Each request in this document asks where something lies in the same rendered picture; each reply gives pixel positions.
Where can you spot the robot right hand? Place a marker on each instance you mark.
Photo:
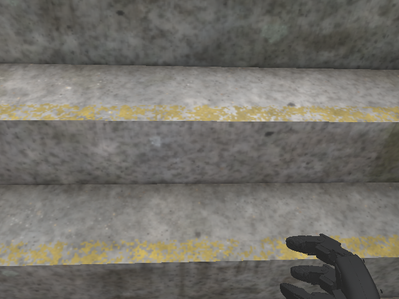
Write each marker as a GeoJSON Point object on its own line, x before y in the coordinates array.
{"type": "Point", "coordinates": [349, 280]}

